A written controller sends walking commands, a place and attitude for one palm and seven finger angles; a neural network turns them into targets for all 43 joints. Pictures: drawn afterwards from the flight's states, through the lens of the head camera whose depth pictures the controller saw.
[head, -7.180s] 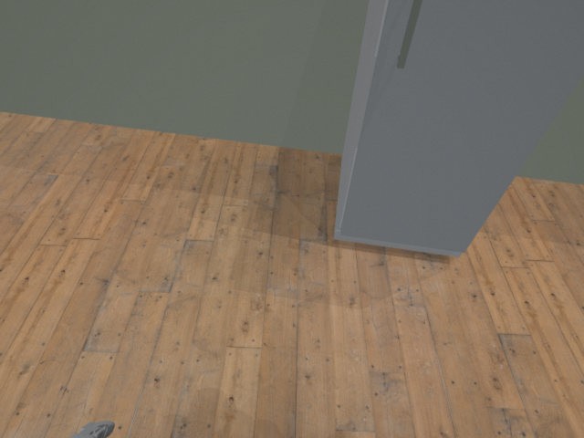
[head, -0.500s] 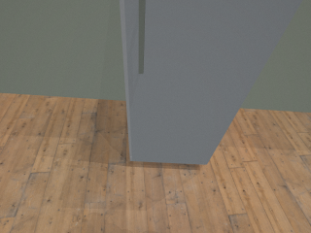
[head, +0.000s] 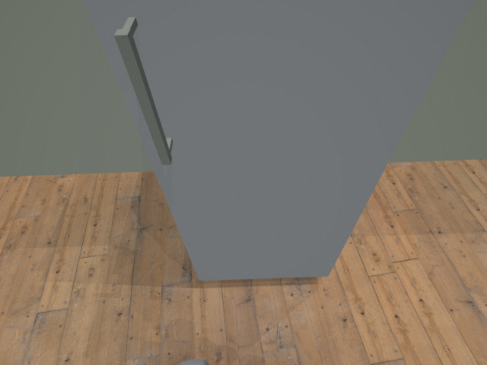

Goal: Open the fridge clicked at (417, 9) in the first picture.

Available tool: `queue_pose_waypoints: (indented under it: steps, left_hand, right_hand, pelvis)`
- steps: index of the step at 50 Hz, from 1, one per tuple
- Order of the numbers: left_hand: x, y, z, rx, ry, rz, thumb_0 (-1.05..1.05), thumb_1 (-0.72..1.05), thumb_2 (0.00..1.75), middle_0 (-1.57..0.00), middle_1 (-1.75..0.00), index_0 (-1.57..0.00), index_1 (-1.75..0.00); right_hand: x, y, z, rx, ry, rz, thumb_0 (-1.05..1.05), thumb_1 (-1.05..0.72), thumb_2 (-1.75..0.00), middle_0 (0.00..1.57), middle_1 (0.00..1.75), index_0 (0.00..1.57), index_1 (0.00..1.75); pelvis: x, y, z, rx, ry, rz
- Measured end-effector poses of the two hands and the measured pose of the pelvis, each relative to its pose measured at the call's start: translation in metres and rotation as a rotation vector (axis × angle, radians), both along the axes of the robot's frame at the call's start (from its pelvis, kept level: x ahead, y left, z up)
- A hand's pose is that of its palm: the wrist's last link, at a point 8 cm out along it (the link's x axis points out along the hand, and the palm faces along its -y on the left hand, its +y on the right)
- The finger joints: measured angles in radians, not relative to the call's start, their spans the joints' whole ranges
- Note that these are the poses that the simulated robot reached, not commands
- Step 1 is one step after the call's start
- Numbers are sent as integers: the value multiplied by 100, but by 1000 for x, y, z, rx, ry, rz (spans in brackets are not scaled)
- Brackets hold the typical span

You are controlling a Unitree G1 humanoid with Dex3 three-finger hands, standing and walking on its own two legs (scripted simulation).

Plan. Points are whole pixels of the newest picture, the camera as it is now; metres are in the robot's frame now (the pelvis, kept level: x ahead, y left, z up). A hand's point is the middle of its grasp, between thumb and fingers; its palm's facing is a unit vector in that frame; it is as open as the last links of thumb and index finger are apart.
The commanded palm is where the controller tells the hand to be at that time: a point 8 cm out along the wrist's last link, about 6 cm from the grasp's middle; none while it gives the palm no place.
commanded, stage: come to a stop and stand still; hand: left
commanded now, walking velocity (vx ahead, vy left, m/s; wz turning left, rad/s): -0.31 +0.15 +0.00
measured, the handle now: (151, 102) +0.47 +0.16 +0.19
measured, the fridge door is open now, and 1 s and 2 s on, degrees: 0 0 0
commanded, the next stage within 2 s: look again from close up in 1.78 s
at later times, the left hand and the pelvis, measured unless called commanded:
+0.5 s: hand out of the picture +0.06 +0.22 -0.18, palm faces +0.04 -0.97 -0.23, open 7.4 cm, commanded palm none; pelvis +0.01 +0.01 +0.00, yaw -1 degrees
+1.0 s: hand out of the picture -0.04 +0.12 -0.17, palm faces +0.02 -0.99 -0.16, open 7.3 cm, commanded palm none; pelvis -0.04 -0.04 +0.00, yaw -1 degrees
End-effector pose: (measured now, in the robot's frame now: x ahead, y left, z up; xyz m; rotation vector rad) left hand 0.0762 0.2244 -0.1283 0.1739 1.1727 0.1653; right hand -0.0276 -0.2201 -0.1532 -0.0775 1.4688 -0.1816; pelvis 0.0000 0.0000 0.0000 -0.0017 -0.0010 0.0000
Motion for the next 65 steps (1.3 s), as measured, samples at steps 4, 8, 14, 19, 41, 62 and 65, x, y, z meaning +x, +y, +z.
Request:
queue_pose_waypoints:
  steps: [4, 8, 14, 19, 41, 62, 65]
  left_hand:
    - [-1, 5, -3, 7, 64, 5, -2, 95, 90, -21, -30, -20, -30]
    - [-6, 13, -15, -11, 114, 29, -1, 94, 90, -21, -30, -20, -30]
    - [-11, 31, -30, -29, 161, 57, 0, 92, 90, -21, -30, -20, -30]
    - [-15, 42, -24, -13, 156, 54, 0, 91, 90, -20, -30, -19, -30]
    - [-96, -43, -7, -19, 193, 11, 1, 91, 90, -20, -30, -20, -30]
    - [-125, -54, -17, -73, 249, 36, 1, 91, 90, -20, -30, -20, -30]
    - [-124, -48, -18, -58, 225, 14, 1, 91, 90, -20, -30, -20, -30]
  right_hand:
    - [60, -6, 5, -28, -95, 34, 1, -91, -90, 20, 29, 19, 30]
    - [109, -7, 9, -65, -169, 67, 1, -92, -90, 20, 29, 19, 30]
    - [152, 6, 21, -105, -264, 113, 0, -92, -90, 20, 29, 19, 30]
    - [156, 15, 30, -103, -302, 122, 0, -91, -90, 20, 29, 20, 30]
    - [-10, -51, 3, -31, -68, -14, 0, -92, -90, 20, 29, 19, 30]
    - [-48, -15, 6, 19, 8, -6, 0, -91, -90, 20, 30, 19, 30]
    - [-36, -13, 3, 13, -28, 4, 1, -91, -90, 20, 30, 20, 30]
  pelvis:
    - [16, 0, 2, -2, 3, -6]
    - [27, 8, -3, -14, -11, -9]
    - [32, 23, -8, -7, -27, -20]
    - [23, 23, -2, -16, -16, -22]
    - [-24, -36, 2, 12, -22, -26]
    - [-40, -37, 3, 0, -33, -20]
    - [-41, -29, 0, -21, -19, -24]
